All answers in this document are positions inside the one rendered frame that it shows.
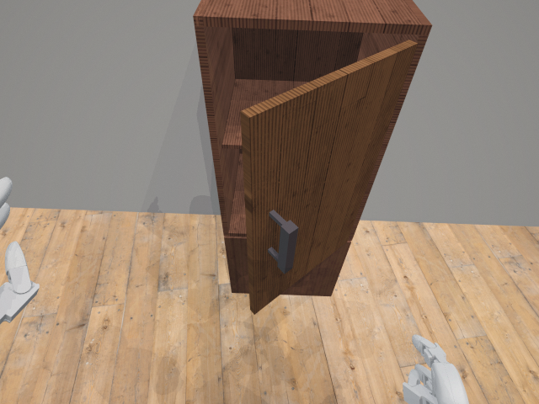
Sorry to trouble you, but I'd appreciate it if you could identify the handle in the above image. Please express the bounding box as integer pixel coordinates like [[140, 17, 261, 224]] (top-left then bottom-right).
[[268, 210, 299, 274]]

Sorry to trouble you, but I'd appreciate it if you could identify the robot right hand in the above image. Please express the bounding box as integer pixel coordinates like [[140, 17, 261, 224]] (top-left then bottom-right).
[[403, 334, 469, 404]]

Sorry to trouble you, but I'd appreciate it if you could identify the robot left hand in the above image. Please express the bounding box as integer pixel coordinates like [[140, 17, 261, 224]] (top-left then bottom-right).
[[0, 177, 40, 324]]

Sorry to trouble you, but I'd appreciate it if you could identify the cupboard door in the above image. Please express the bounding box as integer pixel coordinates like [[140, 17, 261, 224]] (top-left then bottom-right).
[[240, 40, 418, 315]]

